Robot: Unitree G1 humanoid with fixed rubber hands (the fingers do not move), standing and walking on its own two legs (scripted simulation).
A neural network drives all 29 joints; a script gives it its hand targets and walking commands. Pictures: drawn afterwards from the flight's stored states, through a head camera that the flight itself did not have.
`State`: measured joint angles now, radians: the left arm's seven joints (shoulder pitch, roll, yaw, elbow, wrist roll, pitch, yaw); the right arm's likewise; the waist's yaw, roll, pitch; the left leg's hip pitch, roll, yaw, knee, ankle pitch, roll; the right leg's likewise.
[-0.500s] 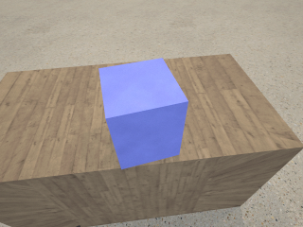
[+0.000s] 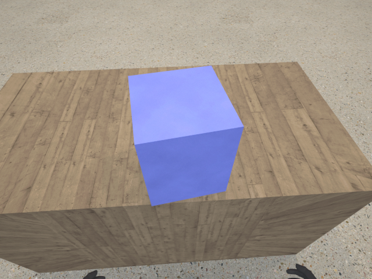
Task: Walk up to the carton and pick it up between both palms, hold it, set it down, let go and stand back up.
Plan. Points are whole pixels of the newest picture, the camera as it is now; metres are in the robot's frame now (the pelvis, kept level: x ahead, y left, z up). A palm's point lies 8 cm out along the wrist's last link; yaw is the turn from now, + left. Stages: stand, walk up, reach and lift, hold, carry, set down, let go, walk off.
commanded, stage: walk up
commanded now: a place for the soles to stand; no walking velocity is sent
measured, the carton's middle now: (180, 137) +0.44 +0.03 +0.04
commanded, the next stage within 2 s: reach and lift in 1.08 s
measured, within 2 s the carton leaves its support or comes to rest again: neither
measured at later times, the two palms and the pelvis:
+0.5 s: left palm out of the picture +0.07 +0.25 -0.09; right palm out of the picture +0.08 -0.25 -0.09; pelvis -0.02 +0.00 +0.01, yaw +3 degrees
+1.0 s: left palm out of the picture +0.01 +0.26 -0.11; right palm out of the picture +0.07 -0.25 -0.09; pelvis -0.03 -0.01 +0.01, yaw +7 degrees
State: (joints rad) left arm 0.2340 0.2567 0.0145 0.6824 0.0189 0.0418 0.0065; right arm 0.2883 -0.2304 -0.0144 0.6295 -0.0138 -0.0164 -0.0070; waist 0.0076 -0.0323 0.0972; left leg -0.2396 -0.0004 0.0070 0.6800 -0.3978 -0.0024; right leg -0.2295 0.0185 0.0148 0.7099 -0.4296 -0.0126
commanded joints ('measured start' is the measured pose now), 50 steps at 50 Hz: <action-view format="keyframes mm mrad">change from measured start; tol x2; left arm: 1 2 127 45 -88 2 -44 -7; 3 -11 160 57 -81 -15 -48 -8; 17 -40 133 47 -79 -12 -38 -10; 50 37 153 27 -7 -10 -41 -7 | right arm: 1 3 -178 -54 -104 8 -8 -10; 3 7 -133 -42 -95 9 -2 -13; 17 -1 -155 -56 -68 4 -7 -11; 50 59 -157 -45 -27 0 -14 -11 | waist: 1 4 84 -178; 3 -5 34 -176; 17 -4 31 -70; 50 2 50 -45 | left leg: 1 34 142 -142 -84 616 93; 2 32 99 -99 -65 546 59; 4 61 75 -83 -65 457 40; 8 69 83 -107 -102 430 49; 11 31 88 -125 -125 399 54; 26 -14 64 -155 -183 260 40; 39 -50 48 -193 -196 201 38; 50 -66 37 -221 -174 242 36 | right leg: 1 109 -93 98 -173 496 -21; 2 120 -108 113 -174 554 -45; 4 71 -126 120 -187 552 -71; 8 16 -108 90 -203 447 -52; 11 20 -101 83 -218 386 -44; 32 -9 -118 59 -309 132 -44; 39 -14 -125 46 -316 99 -45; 50 0 -141 15 -306 126 -49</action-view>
